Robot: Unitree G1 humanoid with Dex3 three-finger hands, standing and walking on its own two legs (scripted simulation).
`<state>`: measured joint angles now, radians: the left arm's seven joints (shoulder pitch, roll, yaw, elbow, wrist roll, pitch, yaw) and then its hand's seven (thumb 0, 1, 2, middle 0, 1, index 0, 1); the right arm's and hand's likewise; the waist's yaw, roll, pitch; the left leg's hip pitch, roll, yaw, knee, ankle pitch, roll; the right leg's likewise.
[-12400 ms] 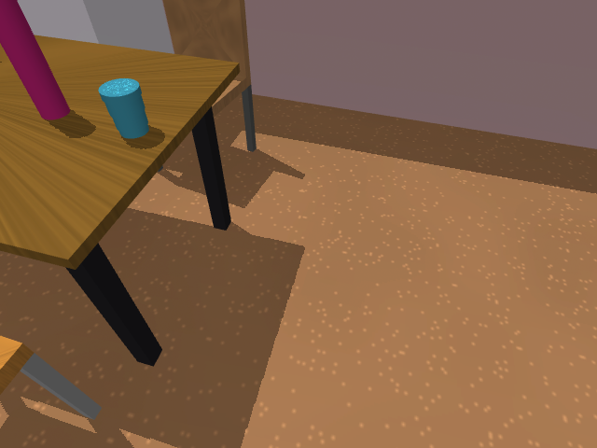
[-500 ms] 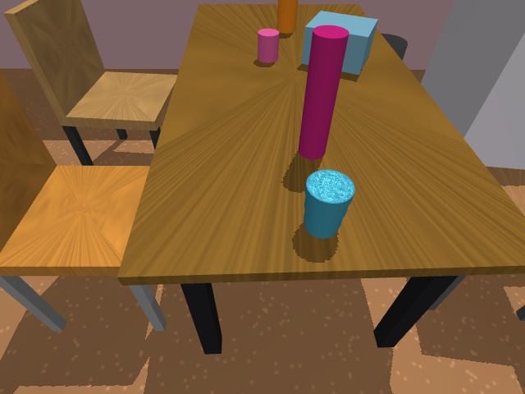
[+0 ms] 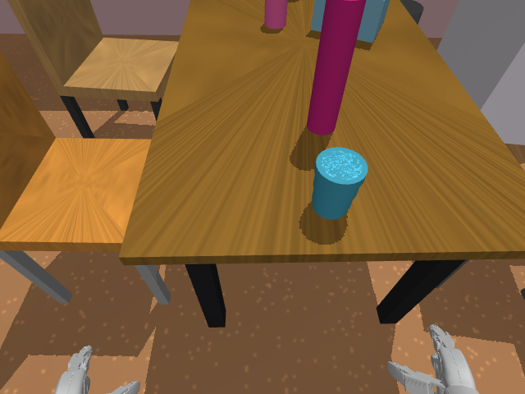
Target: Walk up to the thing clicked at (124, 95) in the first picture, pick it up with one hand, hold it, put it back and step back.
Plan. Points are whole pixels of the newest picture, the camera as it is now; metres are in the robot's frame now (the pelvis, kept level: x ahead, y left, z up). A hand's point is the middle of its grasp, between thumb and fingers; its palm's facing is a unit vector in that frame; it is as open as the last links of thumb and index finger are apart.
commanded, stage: rise first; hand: right
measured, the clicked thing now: (335, 186) +0.48 -0.15 +0.01
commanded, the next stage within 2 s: go down in 1.42 s
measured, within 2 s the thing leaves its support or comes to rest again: neither
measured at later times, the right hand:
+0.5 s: hand (437, 339) +0.21 -0.25 -0.02, palm faces +0.30 +0.89 -0.35, open 17.2 cm
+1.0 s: hand (470, 336) +0.19 -0.25 +0.07, palm faces +0.32 +0.87 -0.38, open 17.5 cm
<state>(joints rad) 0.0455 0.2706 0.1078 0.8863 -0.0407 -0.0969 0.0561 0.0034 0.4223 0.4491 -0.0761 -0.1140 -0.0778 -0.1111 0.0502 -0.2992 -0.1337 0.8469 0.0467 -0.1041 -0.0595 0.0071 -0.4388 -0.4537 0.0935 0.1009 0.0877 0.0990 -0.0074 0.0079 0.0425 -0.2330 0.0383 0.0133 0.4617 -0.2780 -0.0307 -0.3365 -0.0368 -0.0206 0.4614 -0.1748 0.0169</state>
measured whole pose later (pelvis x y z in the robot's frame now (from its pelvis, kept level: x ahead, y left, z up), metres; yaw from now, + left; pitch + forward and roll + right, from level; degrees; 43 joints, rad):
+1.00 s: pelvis +0.01 +0.01 +0.00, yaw -1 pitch -4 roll +0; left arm 0.26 0.22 0.13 0.58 -0.01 -0.09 0.05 -0.01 -0.54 0.05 -0.06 -0.06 -0.06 -0.06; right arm 0.46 -0.30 -0.26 -0.07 0.05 -0.19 -0.03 -0.01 0.55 -0.04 0.05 0.06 0.05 0.06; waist -0.04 -0.03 0.04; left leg -0.06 0.04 0.03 0.40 -0.28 -0.02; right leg -0.16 -0.04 -0.01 0.38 -0.16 0.03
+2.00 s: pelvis +0.00 +0.01 +0.00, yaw -1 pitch -2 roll +0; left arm 0.16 0.21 0.06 0.73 -0.01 -0.12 0.13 -0.01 -0.53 0.04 -0.05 -0.05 -0.05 -0.04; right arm 0.06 -0.40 -0.45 0.22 0.21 -0.23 0.28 -0.02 0.61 -0.04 0.03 0.06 0.05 0.06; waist -0.02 -0.02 0.00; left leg -0.13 0.03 0.03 0.45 -0.29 -0.02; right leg -0.23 -0.04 0.00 0.43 -0.17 0.03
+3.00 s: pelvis +0.01 +0.01 -0.01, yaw +0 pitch +6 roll +1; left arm 0.19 0.26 -0.02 0.73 -0.02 -0.18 0.21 -0.01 -0.54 0.06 -0.06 -0.06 -0.06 -0.06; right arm -0.43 -0.66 -0.56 0.82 0.28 -0.10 0.57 -0.02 0.56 -0.04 0.05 0.05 0.05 0.05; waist 0.02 0.01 -0.07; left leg -0.31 0.03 0.02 0.54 -0.33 -0.02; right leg -0.42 -0.05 -0.01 0.56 -0.24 0.02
